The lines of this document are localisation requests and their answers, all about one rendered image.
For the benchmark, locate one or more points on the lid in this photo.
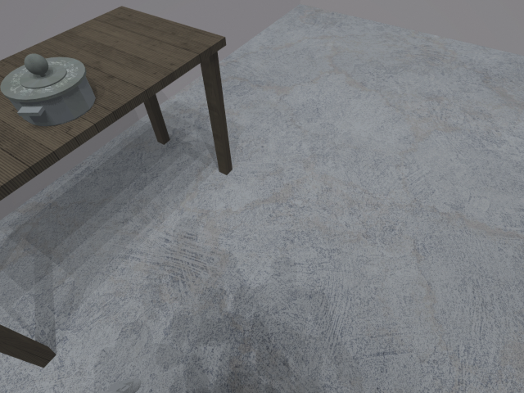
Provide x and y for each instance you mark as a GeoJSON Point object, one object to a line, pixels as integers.
{"type": "Point", "coordinates": [63, 75]}

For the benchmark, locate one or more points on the knob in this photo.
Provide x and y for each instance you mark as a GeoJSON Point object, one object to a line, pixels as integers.
{"type": "Point", "coordinates": [36, 64]}

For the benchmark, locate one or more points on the table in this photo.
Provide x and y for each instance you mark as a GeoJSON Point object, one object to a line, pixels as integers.
{"type": "Point", "coordinates": [129, 56]}

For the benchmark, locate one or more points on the pot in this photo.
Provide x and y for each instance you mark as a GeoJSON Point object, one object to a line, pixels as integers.
{"type": "Point", "coordinates": [58, 110]}

